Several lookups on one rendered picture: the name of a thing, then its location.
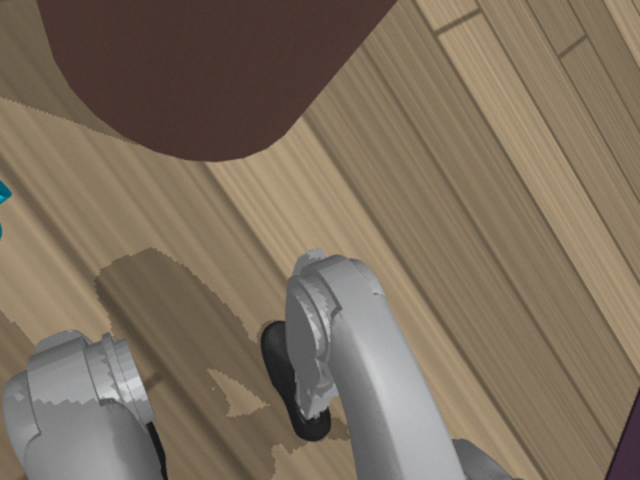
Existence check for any right robot foot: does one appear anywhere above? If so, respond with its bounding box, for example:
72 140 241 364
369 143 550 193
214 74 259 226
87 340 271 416
261 321 331 442

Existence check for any right robot hand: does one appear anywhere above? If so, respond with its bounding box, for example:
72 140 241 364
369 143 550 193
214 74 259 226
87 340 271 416
451 438 514 480

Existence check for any mug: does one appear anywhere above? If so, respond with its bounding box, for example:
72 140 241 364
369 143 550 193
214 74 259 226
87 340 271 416
0 181 12 239

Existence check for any left robot foot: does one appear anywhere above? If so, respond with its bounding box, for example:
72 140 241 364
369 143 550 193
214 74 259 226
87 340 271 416
146 422 168 480

